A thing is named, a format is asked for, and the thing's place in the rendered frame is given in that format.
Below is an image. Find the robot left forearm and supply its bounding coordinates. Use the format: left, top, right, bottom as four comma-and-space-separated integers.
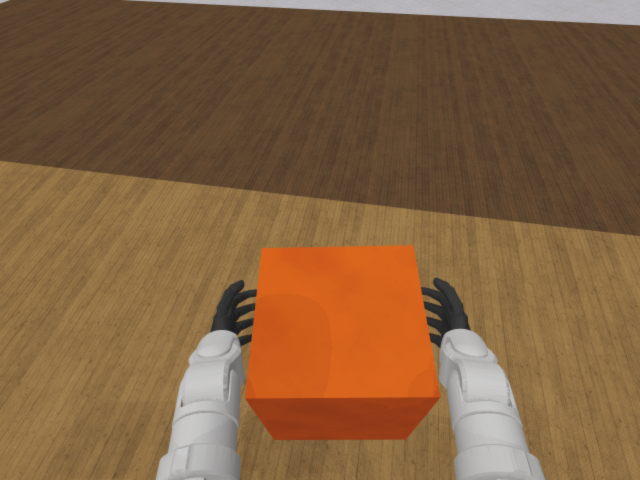
156, 330, 245, 480

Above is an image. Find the robot right forearm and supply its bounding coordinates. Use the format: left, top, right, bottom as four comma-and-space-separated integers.
439, 329, 545, 480

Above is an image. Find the right robot hand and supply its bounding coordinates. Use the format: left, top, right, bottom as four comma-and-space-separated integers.
421, 278, 471, 348

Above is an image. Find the carton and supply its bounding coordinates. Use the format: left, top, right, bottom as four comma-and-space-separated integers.
245, 245, 441, 440

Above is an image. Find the left robot hand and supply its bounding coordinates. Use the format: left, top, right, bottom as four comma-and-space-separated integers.
210, 280, 257, 346

